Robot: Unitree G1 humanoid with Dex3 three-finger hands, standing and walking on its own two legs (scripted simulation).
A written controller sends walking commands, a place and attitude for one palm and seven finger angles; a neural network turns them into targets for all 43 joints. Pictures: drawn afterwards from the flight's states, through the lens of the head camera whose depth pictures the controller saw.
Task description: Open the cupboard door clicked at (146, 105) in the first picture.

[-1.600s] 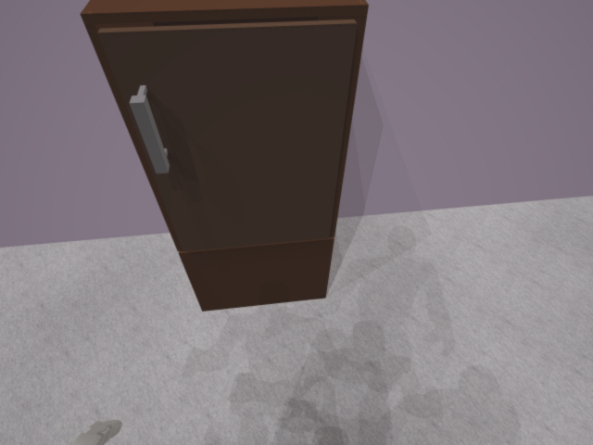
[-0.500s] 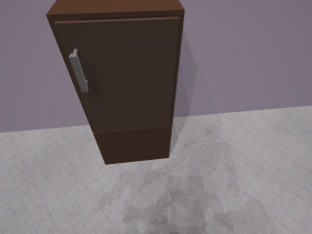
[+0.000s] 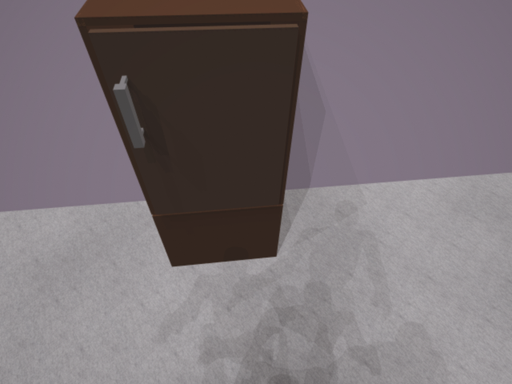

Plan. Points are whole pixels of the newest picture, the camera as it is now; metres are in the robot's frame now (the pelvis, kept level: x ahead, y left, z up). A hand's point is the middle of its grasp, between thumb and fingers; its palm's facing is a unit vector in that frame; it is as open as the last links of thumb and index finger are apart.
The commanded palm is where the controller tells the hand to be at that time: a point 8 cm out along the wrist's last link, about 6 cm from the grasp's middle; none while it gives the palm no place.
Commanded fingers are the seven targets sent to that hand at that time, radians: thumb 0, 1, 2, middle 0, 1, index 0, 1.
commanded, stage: turn to face it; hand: left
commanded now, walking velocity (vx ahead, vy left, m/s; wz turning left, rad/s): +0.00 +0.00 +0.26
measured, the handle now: (132, 112) +0.66 +0.33 +0.05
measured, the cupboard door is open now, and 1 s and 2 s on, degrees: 0 0 0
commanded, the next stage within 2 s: take the last steps up to it in 0.36 s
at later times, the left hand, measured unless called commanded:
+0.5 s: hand out of the picture +0.01 +0.22 -0.18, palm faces +0.08 -0.97 -0.24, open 7.4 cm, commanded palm none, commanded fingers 0.00 0.90 0.90 -0.20 -0.30 -0.20 -0.30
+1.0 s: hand out of the picture +0.05 +0.24 -0.18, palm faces +0.16 -0.97 -0.17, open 7.4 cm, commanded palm none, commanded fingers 0.00 0.90 0.90 -0.20 -0.30 -0.20 -0.30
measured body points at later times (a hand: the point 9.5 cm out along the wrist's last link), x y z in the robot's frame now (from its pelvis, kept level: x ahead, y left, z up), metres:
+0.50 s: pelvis -0.02 +0.01 -0.01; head +0.00 +0.02 +0.44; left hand +0.01 +0.27 -0.17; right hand +0.06 -0.22 -0.16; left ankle -0.01 +0.13 -0.75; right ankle +0.00 -0.11 -0.75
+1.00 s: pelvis +0.06 +0.05 +0.00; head +0.08 +0.07 +0.45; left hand +0.05 +0.29 -0.17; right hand +0.03 -0.17 -0.15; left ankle +0.00 +0.13 -0.75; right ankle +0.09 -0.07 -0.68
